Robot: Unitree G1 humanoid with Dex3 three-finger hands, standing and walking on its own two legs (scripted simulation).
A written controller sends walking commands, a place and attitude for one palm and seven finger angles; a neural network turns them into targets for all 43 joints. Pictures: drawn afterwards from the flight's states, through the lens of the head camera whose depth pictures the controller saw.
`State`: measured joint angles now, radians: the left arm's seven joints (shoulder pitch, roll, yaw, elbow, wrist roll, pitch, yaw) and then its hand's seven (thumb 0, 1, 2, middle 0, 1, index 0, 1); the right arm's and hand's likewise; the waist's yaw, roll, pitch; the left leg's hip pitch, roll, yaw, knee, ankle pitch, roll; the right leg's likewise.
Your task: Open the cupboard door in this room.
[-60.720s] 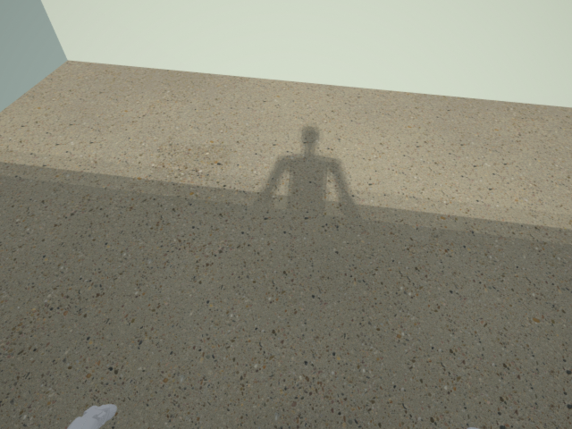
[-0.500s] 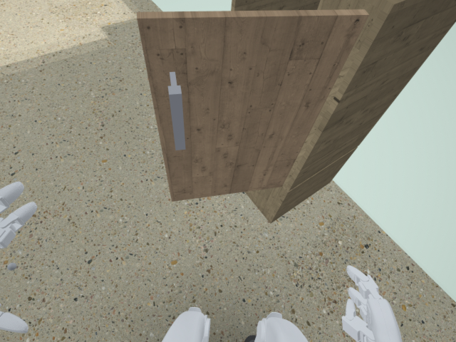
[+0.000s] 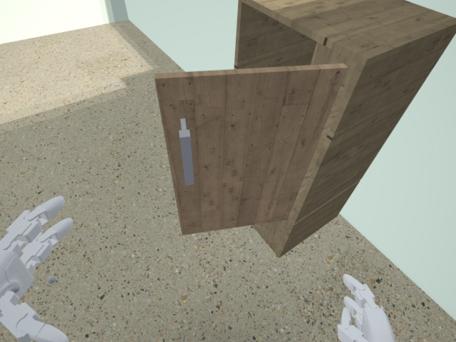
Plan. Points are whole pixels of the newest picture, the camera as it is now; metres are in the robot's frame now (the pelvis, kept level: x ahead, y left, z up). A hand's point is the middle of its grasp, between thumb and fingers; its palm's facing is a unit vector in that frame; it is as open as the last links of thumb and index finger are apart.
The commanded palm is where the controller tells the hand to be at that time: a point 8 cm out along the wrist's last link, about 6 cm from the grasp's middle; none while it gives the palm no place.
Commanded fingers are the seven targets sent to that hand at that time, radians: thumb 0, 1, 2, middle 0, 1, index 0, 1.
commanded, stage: draw the hand back to the body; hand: left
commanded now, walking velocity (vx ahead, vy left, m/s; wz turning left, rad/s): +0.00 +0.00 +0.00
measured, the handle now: (186, 153) +0.49 +0.14 +0.03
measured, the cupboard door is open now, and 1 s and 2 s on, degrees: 66 66 66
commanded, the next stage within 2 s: step back with the hand held close in 1.08 s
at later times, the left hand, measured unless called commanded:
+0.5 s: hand (63, 223) +0.22 +0.24 +0.17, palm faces +0.43 -0.77 -0.47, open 11.5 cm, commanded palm +0.17 +0.28 +0.19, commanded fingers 0.00 0.58 0.76 -0.19 -0.30 -0.19 -0.30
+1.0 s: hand (82, 221) +0.21 +0.20 +0.20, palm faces +0.41 -0.80 -0.44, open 7.5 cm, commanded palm +0.17 +0.24 +0.22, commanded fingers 0.00 0.90 0.90 -0.20 -0.30 -0.20 -0.30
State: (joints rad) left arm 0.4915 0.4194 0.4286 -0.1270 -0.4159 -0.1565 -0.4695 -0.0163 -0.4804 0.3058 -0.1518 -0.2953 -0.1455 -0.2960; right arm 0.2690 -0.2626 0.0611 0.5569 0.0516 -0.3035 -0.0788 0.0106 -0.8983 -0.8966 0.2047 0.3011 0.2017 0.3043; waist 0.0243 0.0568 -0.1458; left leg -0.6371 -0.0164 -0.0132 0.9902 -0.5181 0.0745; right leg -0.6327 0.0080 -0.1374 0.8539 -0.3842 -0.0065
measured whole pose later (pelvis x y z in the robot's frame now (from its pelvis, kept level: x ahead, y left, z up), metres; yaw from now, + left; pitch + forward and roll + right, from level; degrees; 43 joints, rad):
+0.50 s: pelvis +0.04 -0.04 +0.05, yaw -1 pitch +0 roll -1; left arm 0.52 0.36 0.32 -0.30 -0.06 -0.03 0.14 0.00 0.25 0.62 -0.19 -0.30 -0.18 -0.30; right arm 0.23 -0.25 0.02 0.65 0.02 -0.15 -0.10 0.01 -0.90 -0.90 0.20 0.30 0.20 0.30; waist 0.05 0.08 -0.04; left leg -0.16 -0.02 0.01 0.52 -0.36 0.04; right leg -0.22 0.02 -0.10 0.50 -0.29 -0.04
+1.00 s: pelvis +0.02 -0.06 +0.06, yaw -2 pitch -4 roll +0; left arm 0.50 0.34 0.31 -0.35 -0.06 -0.08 0.11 0.01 0.87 0.89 -0.21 -0.30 -0.21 -0.30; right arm 0.20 -0.24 0.01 0.66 0.00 -0.11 -0.07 0.01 -0.90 -0.90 0.20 0.30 0.20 0.30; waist 0.07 0.09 0.02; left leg -0.04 0.01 0.03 0.39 -0.28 0.01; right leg -0.09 0.06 -0.08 0.36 -0.20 -0.07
